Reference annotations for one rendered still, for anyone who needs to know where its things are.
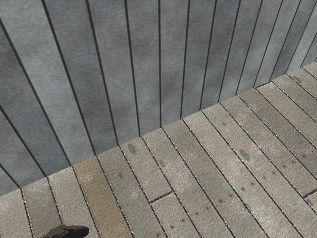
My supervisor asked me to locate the robot left hand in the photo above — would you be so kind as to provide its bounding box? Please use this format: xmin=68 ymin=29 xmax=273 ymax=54
xmin=40 ymin=224 xmax=89 ymax=238

